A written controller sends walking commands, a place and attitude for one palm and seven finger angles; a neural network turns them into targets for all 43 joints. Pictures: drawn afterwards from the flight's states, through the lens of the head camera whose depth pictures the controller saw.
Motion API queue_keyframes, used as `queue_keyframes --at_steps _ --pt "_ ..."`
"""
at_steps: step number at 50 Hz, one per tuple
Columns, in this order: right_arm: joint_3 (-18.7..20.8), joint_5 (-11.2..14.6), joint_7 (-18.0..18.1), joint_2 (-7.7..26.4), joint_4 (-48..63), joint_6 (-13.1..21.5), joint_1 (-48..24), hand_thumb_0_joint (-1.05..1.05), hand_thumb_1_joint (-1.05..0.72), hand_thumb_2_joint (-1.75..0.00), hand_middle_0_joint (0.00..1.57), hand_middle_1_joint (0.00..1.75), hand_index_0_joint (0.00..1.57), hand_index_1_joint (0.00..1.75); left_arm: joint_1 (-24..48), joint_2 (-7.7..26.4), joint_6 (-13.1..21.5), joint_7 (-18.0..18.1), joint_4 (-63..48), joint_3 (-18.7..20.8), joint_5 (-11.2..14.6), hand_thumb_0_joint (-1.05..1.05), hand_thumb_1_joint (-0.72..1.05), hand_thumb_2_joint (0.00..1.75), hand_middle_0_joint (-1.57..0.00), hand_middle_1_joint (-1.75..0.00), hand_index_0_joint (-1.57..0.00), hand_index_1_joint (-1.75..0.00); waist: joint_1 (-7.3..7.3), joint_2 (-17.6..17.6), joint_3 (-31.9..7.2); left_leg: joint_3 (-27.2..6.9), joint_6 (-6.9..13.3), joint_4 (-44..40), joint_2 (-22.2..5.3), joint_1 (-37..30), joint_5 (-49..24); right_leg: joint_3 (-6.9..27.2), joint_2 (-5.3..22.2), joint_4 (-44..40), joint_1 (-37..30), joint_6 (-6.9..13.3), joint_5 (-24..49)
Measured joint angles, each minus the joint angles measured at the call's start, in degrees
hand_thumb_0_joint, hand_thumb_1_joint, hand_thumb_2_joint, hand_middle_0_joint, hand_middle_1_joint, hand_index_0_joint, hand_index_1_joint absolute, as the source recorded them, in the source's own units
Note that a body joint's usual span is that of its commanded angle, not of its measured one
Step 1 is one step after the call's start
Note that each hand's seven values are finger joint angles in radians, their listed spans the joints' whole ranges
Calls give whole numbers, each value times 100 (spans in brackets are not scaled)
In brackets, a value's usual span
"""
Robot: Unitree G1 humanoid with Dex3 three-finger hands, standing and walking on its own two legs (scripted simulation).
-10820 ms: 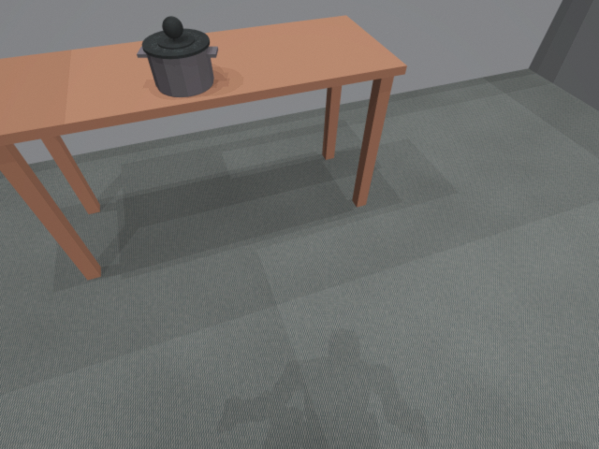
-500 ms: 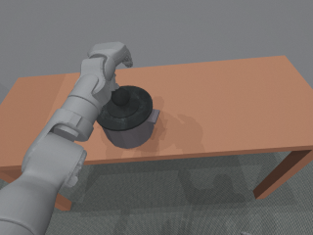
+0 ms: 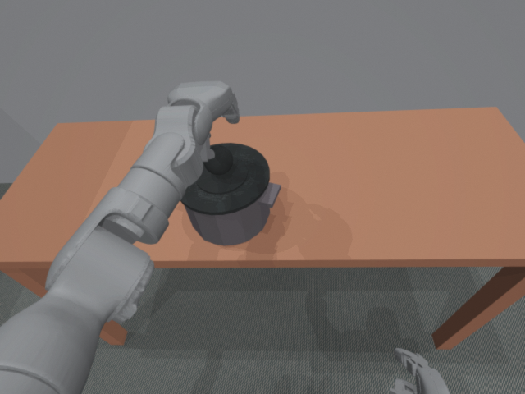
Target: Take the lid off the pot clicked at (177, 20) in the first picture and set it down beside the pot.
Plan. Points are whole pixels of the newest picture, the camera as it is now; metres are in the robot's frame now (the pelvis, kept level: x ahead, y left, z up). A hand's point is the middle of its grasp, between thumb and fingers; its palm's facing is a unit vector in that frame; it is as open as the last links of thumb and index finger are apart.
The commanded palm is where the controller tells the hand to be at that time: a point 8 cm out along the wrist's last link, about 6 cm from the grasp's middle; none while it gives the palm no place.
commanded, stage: move the open hand above the knob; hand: left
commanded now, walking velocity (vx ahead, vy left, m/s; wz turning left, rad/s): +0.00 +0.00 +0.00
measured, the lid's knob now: (218, 160) +0.50 +0.08 +0.08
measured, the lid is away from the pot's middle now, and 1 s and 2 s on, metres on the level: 0.00 0.00 0.00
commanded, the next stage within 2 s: lower the open fingers around the knob in 0.04 s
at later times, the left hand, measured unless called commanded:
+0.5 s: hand (212, 141) +0.47 +0.08 +0.15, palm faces -0.28 -0.02 -0.96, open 10.5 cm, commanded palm +0.45 +0.09 +0.20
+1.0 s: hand (213, 161) +0.46 +0.09 +0.11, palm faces -0.32 -0.02 -0.95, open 10.5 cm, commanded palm +0.45 +0.09 +0.17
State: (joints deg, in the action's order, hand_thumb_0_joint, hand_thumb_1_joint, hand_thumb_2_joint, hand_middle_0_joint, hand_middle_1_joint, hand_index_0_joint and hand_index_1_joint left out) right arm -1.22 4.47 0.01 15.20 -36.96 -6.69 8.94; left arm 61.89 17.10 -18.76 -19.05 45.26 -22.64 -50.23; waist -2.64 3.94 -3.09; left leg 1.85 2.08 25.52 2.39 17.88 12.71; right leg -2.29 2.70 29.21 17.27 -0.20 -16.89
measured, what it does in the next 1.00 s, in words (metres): stands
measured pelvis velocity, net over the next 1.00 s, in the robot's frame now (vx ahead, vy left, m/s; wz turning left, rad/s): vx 0.01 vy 0.00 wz -0.02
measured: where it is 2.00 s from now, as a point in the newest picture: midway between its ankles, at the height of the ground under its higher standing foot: outside the picture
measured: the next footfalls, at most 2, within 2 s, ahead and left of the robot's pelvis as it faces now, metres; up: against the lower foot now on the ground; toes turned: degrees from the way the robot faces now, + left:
none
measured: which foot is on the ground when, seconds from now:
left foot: down 0.00-1.00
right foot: down 0.00-1.00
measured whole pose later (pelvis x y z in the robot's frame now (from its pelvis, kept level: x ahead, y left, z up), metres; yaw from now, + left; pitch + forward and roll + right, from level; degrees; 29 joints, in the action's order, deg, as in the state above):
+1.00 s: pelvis +0.01 +0.00 +0.00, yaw -1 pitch +7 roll +1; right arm -1.0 4.1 0.2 14.5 -38.2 -8.0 10.9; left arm 57.0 15.2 -16.4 -14.5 49.8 -21.2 -50.6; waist -3.5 3.8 -3.7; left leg 2.6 2.3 26.3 1.9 19.6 13.5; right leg -1.4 2.2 28.8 18.8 -0.4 -16.7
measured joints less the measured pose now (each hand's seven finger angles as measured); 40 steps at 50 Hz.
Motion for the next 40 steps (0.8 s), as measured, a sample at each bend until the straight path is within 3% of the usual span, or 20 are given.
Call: queue_keyframes --at_steps 8,14,21,40 --pt "-45 -19 34 -28 -71 -12 131 1 -91 -90 20 30 20 30 154 -13 48 120 281 125 -62 0 -37 149 -82 -8 -82 -9 -53 6 -15 32 -16 -33 -26 14 -14 34 -27 -20 37 14 23" --pt "-17 -29 32 19 -137 -52 332 1 -91 -90 20 30 20 30 84 -8 -35 3 327 217 -57 0 -37 149 -82 -8 -82 -9 -105 56 -11 62 -7 -59 -34 -8 -4 67 -37 -46 28 8 26" --pt "11 -26 101 56 -144 7 469 1 -91 -90 20 30 20 30 -112 94 182 -22 302 338 -38 0 -37 149 -82 -8 -82 -9 -170 36 49 103 -1 -97 -59 -43 1 110 -65 -113 -2 3 54" --pt "36 -21 1 -30 -115 -42 181 1 -91 -90 20 30 20 30 -436 -108 138 360 259 138 -50 0 -37 149 -82 -8 -82 -9 -78 6 -25 82 20 21 -39 82 65 90 -42 -62 80 -20 18"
